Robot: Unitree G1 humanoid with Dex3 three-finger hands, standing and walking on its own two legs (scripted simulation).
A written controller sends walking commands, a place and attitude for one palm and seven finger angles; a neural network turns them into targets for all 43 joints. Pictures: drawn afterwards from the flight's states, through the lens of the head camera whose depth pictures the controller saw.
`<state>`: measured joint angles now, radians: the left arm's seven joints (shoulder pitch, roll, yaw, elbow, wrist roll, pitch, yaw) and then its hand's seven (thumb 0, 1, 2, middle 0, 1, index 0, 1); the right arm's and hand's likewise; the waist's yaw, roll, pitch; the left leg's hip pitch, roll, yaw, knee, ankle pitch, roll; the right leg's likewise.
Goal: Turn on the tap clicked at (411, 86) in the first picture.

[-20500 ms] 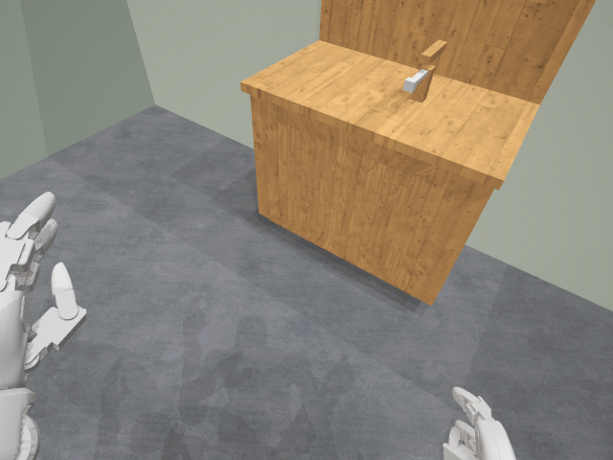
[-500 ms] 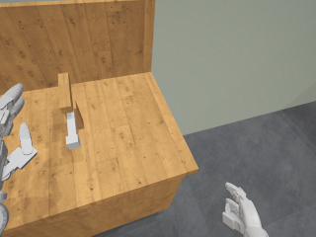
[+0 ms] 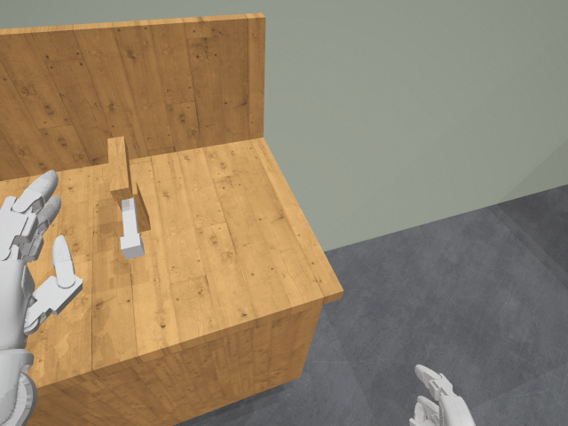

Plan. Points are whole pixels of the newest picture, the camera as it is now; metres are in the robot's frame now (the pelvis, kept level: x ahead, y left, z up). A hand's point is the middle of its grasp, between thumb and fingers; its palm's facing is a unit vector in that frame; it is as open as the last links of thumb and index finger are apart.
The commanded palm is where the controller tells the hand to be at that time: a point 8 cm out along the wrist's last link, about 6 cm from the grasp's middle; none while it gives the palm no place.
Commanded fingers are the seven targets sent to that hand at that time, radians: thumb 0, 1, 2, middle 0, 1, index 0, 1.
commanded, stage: come to a stop and stand still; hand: left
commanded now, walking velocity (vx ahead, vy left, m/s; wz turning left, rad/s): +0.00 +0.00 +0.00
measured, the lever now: (132, 246) +0.35 +0.27 +0.02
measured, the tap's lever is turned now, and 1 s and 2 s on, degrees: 0 0 0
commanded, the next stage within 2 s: look again from close up in 1.04 s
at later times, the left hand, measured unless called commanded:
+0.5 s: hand (51, 224) +0.25 +0.27 +0.20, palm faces +0.45 -0.75 -0.48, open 7.4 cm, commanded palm +0.15 +0.28 +0.18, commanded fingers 0.00 0.90 0.90 -0.20 -0.30 -0.20 -0.30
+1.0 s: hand (66, 244) +0.24 +0.26 +0.18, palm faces +0.37 -0.79 -0.49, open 7.4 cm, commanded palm +0.17 +0.29 +0.18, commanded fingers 0.00 0.90 0.90 -0.20 -0.30 -0.20 -0.30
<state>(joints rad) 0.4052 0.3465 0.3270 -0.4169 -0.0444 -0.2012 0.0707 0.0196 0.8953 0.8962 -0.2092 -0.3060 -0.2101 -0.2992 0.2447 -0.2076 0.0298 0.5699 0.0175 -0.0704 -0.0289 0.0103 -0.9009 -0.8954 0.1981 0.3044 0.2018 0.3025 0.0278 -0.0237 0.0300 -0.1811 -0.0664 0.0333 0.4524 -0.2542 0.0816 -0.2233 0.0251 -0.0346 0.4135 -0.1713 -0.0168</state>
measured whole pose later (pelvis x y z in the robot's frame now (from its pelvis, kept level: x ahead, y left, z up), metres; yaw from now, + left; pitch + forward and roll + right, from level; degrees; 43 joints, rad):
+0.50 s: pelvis +0.00 -0.01 -0.01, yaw +3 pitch +1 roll -1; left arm 0.14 0.53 0.41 -0.32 0.01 -0.27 0.07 0.02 0.89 0.90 -0.22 -0.31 -0.22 -0.30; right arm 0.25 -0.22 0.07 0.54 0.02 -0.13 -0.04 0.01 -0.90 -0.90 0.20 0.30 0.20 0.30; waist 0.03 -0.02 0.05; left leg -0.26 -0.08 -0.01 0.54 -0.29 0.08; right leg -0.30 0.02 -0.06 0.51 -0.25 -0.01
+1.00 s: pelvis +0.04 -0.01 +0.00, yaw +5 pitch +4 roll +0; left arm 0.45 0.53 0.43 -0.54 -0.12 -0.30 0.08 0.02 0.89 0.90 -0.21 -0.31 -0.21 -0.30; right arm 0.17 -0.27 -0.01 0.56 0.02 -0.17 0.06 0.01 -0.90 -0.90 0.20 0.30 0.20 0.30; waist 0.04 -0.03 0.07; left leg -0.28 -0.11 -0.04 0.53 -0.29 0.06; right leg -0.31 -0.01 -0.09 0.52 -0.29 -0.02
